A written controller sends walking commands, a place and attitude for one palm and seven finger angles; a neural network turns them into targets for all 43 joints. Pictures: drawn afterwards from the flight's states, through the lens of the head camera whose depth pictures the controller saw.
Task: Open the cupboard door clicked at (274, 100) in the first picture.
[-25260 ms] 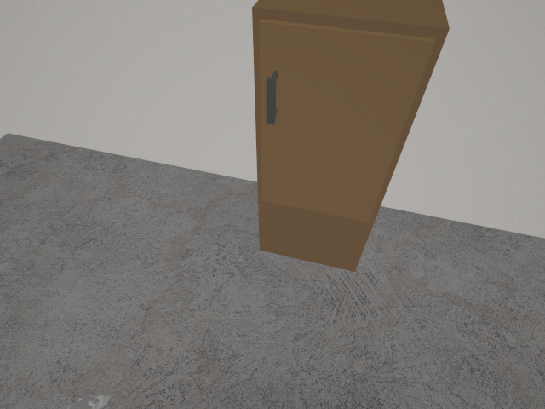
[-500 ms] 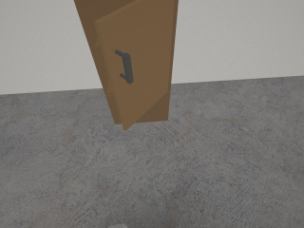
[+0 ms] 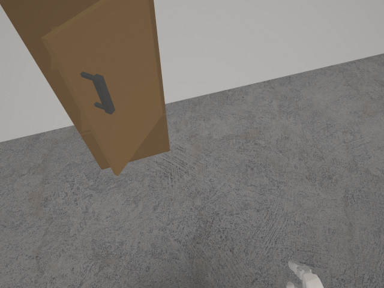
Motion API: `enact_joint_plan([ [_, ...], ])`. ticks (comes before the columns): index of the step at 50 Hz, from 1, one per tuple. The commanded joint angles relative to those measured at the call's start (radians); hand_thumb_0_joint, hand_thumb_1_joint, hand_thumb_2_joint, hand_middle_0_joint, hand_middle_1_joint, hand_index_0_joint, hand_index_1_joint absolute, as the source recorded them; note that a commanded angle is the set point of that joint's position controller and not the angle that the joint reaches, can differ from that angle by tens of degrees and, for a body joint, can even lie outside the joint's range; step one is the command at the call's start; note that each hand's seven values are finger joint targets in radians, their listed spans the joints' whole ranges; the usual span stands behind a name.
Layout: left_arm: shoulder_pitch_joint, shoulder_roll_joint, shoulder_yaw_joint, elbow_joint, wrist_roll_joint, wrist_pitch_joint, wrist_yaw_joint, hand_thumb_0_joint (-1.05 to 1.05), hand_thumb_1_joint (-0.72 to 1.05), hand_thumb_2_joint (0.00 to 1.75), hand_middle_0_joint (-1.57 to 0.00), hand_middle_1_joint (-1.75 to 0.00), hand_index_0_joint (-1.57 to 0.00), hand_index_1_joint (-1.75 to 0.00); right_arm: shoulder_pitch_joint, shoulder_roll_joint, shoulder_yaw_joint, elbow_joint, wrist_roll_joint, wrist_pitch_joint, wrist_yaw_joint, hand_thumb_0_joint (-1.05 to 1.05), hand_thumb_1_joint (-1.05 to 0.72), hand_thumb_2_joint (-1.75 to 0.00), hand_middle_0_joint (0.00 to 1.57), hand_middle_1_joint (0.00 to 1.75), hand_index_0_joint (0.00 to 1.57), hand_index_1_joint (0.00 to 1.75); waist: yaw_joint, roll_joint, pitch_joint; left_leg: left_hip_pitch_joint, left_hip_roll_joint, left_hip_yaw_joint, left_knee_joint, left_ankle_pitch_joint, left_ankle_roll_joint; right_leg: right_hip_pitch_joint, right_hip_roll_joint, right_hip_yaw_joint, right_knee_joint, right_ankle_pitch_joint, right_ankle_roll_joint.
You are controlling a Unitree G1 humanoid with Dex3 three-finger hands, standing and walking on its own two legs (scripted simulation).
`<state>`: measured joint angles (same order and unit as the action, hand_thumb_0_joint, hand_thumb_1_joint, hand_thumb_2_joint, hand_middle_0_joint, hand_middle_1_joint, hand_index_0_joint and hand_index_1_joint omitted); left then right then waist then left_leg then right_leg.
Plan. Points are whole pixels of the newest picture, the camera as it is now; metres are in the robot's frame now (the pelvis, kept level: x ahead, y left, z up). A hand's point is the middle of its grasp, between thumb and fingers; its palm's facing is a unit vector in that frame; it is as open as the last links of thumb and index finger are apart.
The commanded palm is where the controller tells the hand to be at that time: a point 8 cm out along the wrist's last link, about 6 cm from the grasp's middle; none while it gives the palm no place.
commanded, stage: walk to a spot facing it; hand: left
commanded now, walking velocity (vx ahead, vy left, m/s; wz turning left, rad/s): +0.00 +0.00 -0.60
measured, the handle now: (98, 93) +0.56 +0.31 +0.03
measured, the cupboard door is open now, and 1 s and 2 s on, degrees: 46 46 46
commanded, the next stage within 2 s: none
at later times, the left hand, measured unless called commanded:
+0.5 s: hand (136, 281) +0.15 +0.15 -0.17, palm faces -0.31 -0.92 -0.24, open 7.3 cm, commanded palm none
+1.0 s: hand (175, 259) +0.20 +0.06 -0.16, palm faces -0.55 -0.81 -0.21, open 7.3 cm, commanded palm none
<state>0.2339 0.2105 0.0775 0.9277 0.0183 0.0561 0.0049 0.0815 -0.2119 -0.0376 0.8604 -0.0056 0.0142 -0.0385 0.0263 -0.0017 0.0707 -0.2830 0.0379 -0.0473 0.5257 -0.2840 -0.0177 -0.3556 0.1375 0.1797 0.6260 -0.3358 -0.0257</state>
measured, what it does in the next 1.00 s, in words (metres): steps on the spot, turning right: right foot, then left foot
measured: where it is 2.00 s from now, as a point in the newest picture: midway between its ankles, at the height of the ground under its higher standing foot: (283, 262)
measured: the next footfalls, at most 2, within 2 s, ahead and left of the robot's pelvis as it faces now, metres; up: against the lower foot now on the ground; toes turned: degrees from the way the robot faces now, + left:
right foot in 0.24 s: +0.05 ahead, -0.15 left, +0.00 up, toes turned -10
left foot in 0.50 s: +0.09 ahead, +0.10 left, +0.00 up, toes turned -16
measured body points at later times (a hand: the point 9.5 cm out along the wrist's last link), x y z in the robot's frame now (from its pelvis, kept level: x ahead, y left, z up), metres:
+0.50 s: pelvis +0.00 -0.02 +0.00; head +0.05 -0.03 +0.44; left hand +0.16 +0.20 -0.15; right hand -0.02 -0.30 -0.14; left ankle +0.04 +0.11 -0.73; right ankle +0.01 -0.14 -0.73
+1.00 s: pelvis +0.06 -0.08 +0.01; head +0.10 -0.11 +0.46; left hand +0.23 +0.10 -0.14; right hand -0.02 -0.35 -0.13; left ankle +0.17 +0.01 -0.69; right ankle -0.04 -0.15 -0.73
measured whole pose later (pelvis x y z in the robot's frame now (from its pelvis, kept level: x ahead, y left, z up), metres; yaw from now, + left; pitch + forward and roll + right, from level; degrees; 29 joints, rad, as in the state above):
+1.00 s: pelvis +0.06 -0.08 +0.01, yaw -36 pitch +1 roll +1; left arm 0.27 0.21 0.06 0.96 0.03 -0.01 -0.02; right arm 0.17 -0.24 -0.06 0.89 -0.02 0.01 0.02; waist 0.01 -0.02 0.08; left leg -0.47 0.07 0.06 0.80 -0.35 -0.07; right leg -0.19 0.02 0.06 0.47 -0.30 -0.03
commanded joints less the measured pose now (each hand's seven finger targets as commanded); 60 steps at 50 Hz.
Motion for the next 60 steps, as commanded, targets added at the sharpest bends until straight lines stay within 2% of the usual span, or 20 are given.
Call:
enact_joint_plan([
  [1,-0.082,0.132,0.041,-0.127,0.018,-0.028,-0.026,0.0,0.9,0.9,-0.2,-0.3,-0.2,-0.3,0.142,-0.215,-0.046,-0.036,-0.038,-0.021,-0.019,0.0,-0.9,-0.9,0.2,0.3,0.2,0.3,-0.042,0.186,-0.068,0.124,0.371,-0.303,-0.213,0.406,0.222,-0.236,-0.106,-0.116,0.504,-0.217,0.072],
  [4,-0.088,0.104,0.027,-0.131,-0.001,-0.019,-0.041,0.0,0.9,0.9,-0.2,-0.3,-0.2,-0.3,0.104,-0.183,-0.038,-0.055,-0.037,-0.018,-0.018,0.0,-0.9,-0.9,0.2,0.3,0.2,0.3,-0.023,0.222,-0.092,0.143,0.268,-0.041,-0.12,0.592,0.158,-0.19,-0.15,-0.174,0.434,-0.173,0.074],
  [10,0.021,0.138,0.029,-0.096,-0.003,-0.028,-0.049,0.0,0.9,0.9,-0.2,-0.3,-0.2,-0.3,0.11,-0.225,-0.057,-0.055,-0.022,0.001,-0.001,0.0,-0.9,-0.9,0.2,0.3,0.2,0.3,0.022,0.139,-0.109,-0.034,0.205,0.093,0.095,0.279,0.043,0.225,-0.122,-0.255,-0.103,0.139,0.025],
  [12,0.115,0.333,0.063,-0.075,0.004,-0.042,-0.016,0.0,0.9,0.9,-0.2,-0.3,-0.2,-0.3,0.062,-0.12,-0.035,-0.122,-0.003,0.01,0.009,0.0,-0.9,-0.9,0.2,0.3,0.2,0.3,0.08,-0.314,-0.139,-0.313,0.012,0.139,0.559,-0.4,-0.047,0.32,-0.547,0.334,-0.312,0.516,-0.184],
  [14,0.011,0.28,0.058,-0.099,0.009,-0.025,0.003,0.0,0.9,0.9,-0.2,-0.3,-0.2,-0.3,0.06,-0.144,-0.041,-0.088,-0.002,0.014,0.005,0.0,-0.9,-0.9,0.2,0.3,0.2,0.3,0.036,-0.264,-0.115,-0.317,0.053,0.028,0.657,-0.298,-0.026,0.202,-0.439,0.292,-0.299,0.168,-0.214],
  [23,-0.121,0.212,0.033,-0.12,0.001,-0.014,-0.001,0.0,0.9,0.9,-0.2,-0.3,-0.2,-0.3,0.256,-0.11,-0.028,0.005,-0.002,-0.003,0.005,0.0,-0.9,-0.9,0.2,0.3,0.2,0.3,-0.078,-0.117,-0.125,0.127,-0.006,0.078,-0.028,-0.02,-0.014,-0.049,-0.261,0.158,-0.191,0.124,-0.082],
  [25,-0.112,0.114,0.01,-0.159,-0.014,-0.01,-0.02,0.0,0.9,0.9,-0.2,-0.3,-0.2,-0.3,0.272,-0.276,-0.056,-0.015,-0.03,-0.019,-0.008,0.0,-0.9,-0.9,0.2,0.3,0.2,0.3,-0.082,0.324,-0.095,0.203,0.4,-0.385,-0.318,-0.122,0.15,-0.293,-0.052,-0.109,0.191,-0.209,0.034],
  [26,-0.148,0.157,0.022,-0.185,-0.007,-0.019,-0.032,0.0,0.9,0.9,-0.2,-0.3,-0.2,-0.3,0.236,-0.289,-0.057,-0.039,-0.03,-0.02,-0.02,0.0,-0.9,-0.9,0.2,0.3,0.2,0.3,-0.07,0.199,-0.075,0.034,0.474,-0.388,-0.333,-0.084,0.227,-0.214,-0.127,-0.124,0.376,-0.219,0.049],
  [31,-0.16,0.079,0.007,-0.147,0.002,-0.02,-0.058,0.0,0.9,0.9,-0.2,-0.3,-0.2,-0.3,0.209,-0.201,-0.037,-0.024,-0.041,-0.03,-0.004,0.0,-0.9,-0.9,0.2,0.3,0.2,0.3,-0.053,0.218,-0.095,0.151,0.269,0.024,-0.178,0.282,0.121,-0.158,-0.16,-0.238,0.279,-0.137,0.062],
  [34,-0.174,0.075,0.001,-0.144,0.002,-0.036,-0.065,0.0,0.9,0.9,-0.2,-0.3,-0.2,-0.3,0.265,-0.226,-0.049,-0.001,-0.037,-0.027,0.006,0.0,-0.9,-0.9,0.2,0.3,0.2,0.3,-0.079,0.207,-0.116,0.169,0.285,0.082,-0.123,0.198,0.101,-0.031,-0.125,-0.307,0.054,-0.139,0.04],
  [36,-0.054,0.109,0.017,-0.098,0.003,-0.045,-0.061,0.0,0.9,0.9,-0.2,-0.3,-0.2,-0.3,0.232,-0.221,-0.051,-0.007,-0.028,-0.024,0.014,0.0,-0.9,-0.9,0.2,0.3,0.2,0.3,-0.016,0.123,-0.123,0.012,0.236,0.152,0.023,0.02,0.042,0.221,-0.106,-0.313,-0.154,-0.003,0.011],
  [38,0.154,0.315,0.068,-0.037,0.005,-0.057,-0.03,0.0,0.9,0.9,-0.2,-0.3,-0.2,-0.3,0.051,-0.108,-0.023,-0.108,-0.008,-0.024,0.031,0.0,-0.9,-0.9,0.2,0.3,0.2,0.3,0.121,-0.345,-0.092,-0.486,0.032,0.233,0.491,-0.437,-0.05,0.484,-0.527,0.363,-0.4,-0.051,-0.199],
  [39,0.176,0.309,0.065,-0.038,-0.003,-0.064,-0.014,0.0,0.9,0.9,-0.2,-0.3,-0.2,-0.3,0.005,-0.157,-0.028,-0.119,-0.011,-0.026,0.029,0.0,-0.9,-0.9,0.2,0.3,0.2,0.3,0.125,-0.26,-0.061,-0.54,0.075,0.073,0.601,-0.35,-0.036,0.438,-0.545,0.41,-0.411,-0.129,-0.257],
  [44,0.007,0.203,0.04,-0.061,0.008,-0.088,-0.008,0.0,0.9,0.9,-0.2,-0.3,-0.2,-0.3,0.044,-0.102,-0.038,-0.059,-0.018,-0.025,0.052,0.0,-0.9,-0.9,0.2,0.3,0.2,0.3,-0.003,-0.15,-0.02,-0.308,0.07,0.083,0.441,-0.095,-0.051,0.183,-0.369,0.121,-0.384,0.029,-0.181],
  [51,-0.019,0.195,0.045,-0.043,0.003,-0.09,-0.024,0.0,0.9,0.9,-0.2,-0.3,-0.2,-0.3,0.148,-0.102,-0.039,-0.023,-0.015,-0.064,0.044,0.0,-0.9,-0.9,0.2,0.3,0.2,0.3,-0.065,-0.098,-0.047,0.103,-0.012,0.135,-0.001,0.045,-0.039,0.011,-0.276,0.092,-0.272,-0.055,-0.125],
  [52,-0.033,0.155,0.034,-0.05,0.004,-0.09,-0.027,0.0,0.9,0.9,-0.2,-0.3,-0.2,-0.3,0.248,-0.144,-0.048,0.011,-0.014,-0.071,0.031,0.0,-0.9,-0.9,0.2,0.3,0.2,0.3,-0.11,0.014,-0.084,0.29,0.039,0.078,-0.082,-0.018,-0.021,-0.104,-0.219,0.051,-0.136,-0.057,-0.087],
  [53,-0.024,0.085,0.021,-0.07,-0.005,-0.088,-0.037,0.0,0.9,0.9,-0.2,-0.3,-0.2,-0.3,0.394,-0.26,-0.074,0.044,-0.038,-0.081,0.018,0.0,-0.9,-0.9,0.2,0.3,0.2,0.3,-0.17,0.291,-0.154,0.466,0.302,-0.276,-0.195,-0.227,0.073,-0.301,-0.079,-0.094,0.193,-0.173,-0.027],
  [54,-0.072,0.083,0.014,-0.112,-0.005,-0.096,-0.042,0.0,0.9,0.9,-0.2,-0.3,-0.2,-0.3,0.486,-0.304,-0.073,0.052,-0.045,-0.078,0.006,0.0,-0.9,-0.9,0.2,0.3,0.2,0.3,-0.191,0.3,-0.161,0.467,0.498,-0.528,-0.323,-0.333,0.185,-0.409,-0.078,-0.156,0.455,-0.274,-0.005],
  [55,-0.115,0.095,0.021,-0.124,0.004,-0.107,-0.051,0.0,0.9,0.9,-0.2,-0.3,-0.2,-0.3,0.438,-0.299,-0.07,0.036,-0.041,-0.075,0.012,0.0,-0.9,-0.9,0.2,0.3,0.2,0.3,-0.17,0.152,-0.088,0.338,0.522,-0.543,-0.338,-0.363,0.236,-0.442,-0.164,-0.128,0.573,-0.229,-0.015],
  [60,-0.105,0.037,0.004,-0.066,0.015,-0.076,-0.079,0.0,0.9,0.9,-0.2,-0.3,-0.2,-0.3,0.31,-0.143,-0.024,0.046,-0.031,-0.099,0.011,0.0,-0.9,-0.9,0.2,0.3,0.2,0.3,-0.059,0.178,-0.054,0.212,0.292,-0.011,-0.302,0.128,0.115,-0.36,-0.238,-0.192,0.492,0.051,0.026],
])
